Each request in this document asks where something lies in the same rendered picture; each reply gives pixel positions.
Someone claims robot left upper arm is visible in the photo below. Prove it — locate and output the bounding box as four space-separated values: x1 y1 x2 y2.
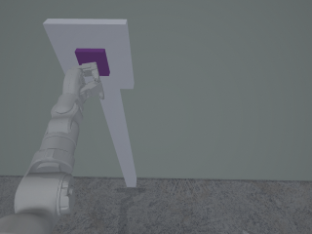
0 172 75 234

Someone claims panel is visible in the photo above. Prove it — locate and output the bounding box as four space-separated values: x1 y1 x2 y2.
43 19 137 187

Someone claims robot left hand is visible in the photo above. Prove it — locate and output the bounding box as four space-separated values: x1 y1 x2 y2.
62 61 104 104

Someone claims robot left forearm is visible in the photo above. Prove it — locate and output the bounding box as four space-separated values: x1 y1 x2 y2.
14 94 84 212

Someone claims button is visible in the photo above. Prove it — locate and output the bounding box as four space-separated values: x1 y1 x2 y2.
74 48 110 76

